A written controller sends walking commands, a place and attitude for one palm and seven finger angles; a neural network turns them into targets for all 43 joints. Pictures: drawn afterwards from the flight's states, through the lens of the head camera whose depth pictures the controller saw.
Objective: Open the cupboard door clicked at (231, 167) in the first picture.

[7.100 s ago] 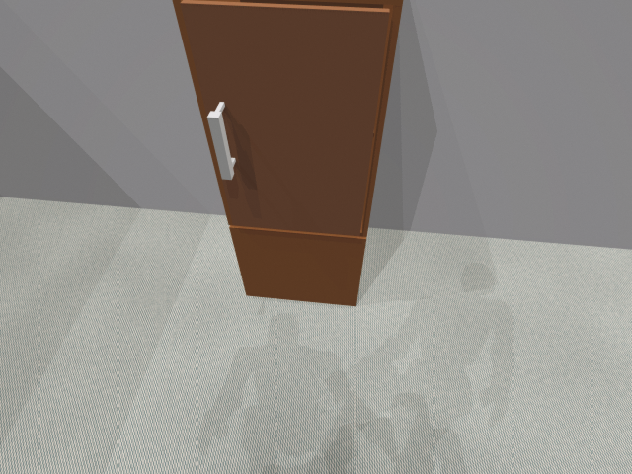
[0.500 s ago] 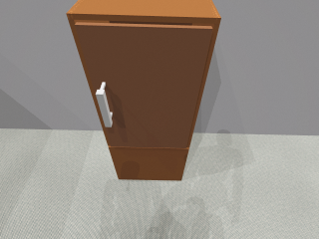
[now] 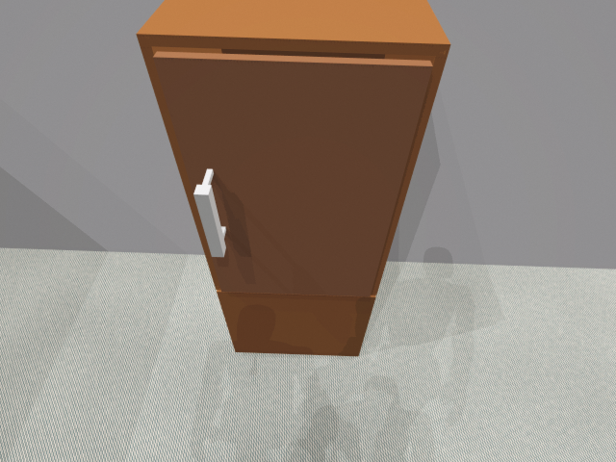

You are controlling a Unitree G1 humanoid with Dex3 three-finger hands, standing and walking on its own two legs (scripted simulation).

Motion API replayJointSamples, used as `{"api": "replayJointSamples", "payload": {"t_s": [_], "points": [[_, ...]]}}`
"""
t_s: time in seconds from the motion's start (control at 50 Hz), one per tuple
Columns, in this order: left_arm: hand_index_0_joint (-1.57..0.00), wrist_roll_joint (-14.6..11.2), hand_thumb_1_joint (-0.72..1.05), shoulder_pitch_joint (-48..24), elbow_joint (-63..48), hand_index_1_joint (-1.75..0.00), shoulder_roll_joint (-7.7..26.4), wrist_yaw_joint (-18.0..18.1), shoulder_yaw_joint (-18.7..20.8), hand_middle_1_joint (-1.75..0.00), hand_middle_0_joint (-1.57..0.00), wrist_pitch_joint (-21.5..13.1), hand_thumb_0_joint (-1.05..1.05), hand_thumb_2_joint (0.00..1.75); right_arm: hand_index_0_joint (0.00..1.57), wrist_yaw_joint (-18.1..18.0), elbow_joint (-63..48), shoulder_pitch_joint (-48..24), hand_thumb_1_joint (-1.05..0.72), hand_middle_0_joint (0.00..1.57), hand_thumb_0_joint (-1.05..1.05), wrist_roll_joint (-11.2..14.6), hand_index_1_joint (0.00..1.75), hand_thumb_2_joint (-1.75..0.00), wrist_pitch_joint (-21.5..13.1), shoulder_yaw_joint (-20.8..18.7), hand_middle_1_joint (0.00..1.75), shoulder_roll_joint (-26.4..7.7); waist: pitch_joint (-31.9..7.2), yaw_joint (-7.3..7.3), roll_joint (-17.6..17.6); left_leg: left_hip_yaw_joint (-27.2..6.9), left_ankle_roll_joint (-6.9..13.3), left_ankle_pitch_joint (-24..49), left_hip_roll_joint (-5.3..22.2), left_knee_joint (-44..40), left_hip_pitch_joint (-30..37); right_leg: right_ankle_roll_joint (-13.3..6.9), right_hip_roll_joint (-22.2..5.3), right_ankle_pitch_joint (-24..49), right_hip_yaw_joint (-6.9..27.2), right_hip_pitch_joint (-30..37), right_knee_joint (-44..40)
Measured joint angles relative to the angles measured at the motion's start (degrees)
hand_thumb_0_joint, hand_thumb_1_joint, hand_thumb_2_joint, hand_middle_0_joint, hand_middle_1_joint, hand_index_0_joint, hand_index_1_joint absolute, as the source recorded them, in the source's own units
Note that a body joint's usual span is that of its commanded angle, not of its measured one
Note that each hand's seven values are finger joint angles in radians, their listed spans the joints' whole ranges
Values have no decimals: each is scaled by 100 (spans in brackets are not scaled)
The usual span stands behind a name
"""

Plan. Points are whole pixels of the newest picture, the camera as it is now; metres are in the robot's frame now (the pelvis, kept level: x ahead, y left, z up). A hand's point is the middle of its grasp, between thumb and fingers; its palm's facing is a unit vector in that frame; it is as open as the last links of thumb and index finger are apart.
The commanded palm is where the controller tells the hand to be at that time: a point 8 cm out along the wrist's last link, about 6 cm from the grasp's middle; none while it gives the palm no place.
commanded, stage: come to a stop and stand still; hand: left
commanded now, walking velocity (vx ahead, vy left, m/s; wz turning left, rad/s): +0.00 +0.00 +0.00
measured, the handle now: (214, 214) +0.53 +0.20 -0.03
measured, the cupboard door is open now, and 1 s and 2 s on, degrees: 0 0 0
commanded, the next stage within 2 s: look again from close up in 0.04 s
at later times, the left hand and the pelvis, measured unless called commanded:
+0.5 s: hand out of the picture +0.00 +0.19 -0.17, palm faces +0.01 -0.98 -0.21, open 7.4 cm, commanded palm none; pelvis +0.00 +0.00 +0.00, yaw +0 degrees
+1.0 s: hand (170, 402) +0.19 +0.18 -0.01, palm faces +0.11 -0.99 -0.05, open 7.8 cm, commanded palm +0.12 +0.25 -0.06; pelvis -0.05 -0.01 -0.04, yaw +1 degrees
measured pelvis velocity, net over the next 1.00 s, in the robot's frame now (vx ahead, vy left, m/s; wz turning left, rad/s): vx -0.05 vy -0.01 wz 0.02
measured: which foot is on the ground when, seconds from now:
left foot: down 0.00-1.00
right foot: down 0.00-1.00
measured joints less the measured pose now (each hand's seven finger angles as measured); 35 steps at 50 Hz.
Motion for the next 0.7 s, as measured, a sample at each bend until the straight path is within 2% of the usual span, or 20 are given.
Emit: {"api": "replayJointSamples", "payload": {"t_s": [0.34, 0.7], "points": [[-20, 21, 90, -24, 94, -30, 140, -39, -10, -30, -20, 30, 0, 90, 20, 9, -26, -431, -91, 20, 0, 19, 30, -90, -6, -1, 30, -68, -8, 98, -110, 31, 3, 67, -5, -201, 158, 16, 4, 93, 32, 155, -223], [-20, 18, 90, -154, 130, -30, 284, -83, 13, -30, -20, 32, 0, 90, 20, 38, 95, -372, -90, 20, 0, 14, 30, -90, 10, -8, 30, -183, 18, 83, -61, 37, 7, 231, -29, -419, 203, 16, -12, 210, 35, 154, -347]]}}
